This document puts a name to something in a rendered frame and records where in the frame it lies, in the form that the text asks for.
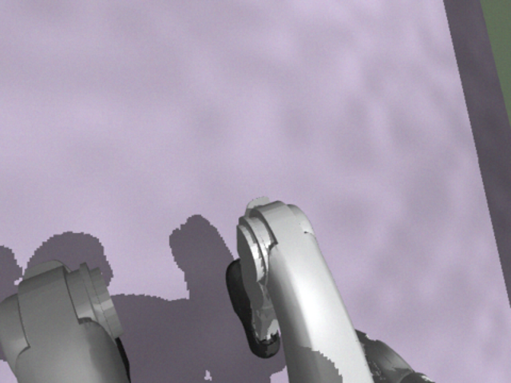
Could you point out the right robot foot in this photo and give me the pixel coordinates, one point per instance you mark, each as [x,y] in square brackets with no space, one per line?
[242,306]

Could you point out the left robot foot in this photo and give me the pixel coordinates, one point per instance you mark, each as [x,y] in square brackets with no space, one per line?
[123,356]

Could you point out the right robot hand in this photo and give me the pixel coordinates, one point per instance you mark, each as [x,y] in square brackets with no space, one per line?
[384,363]

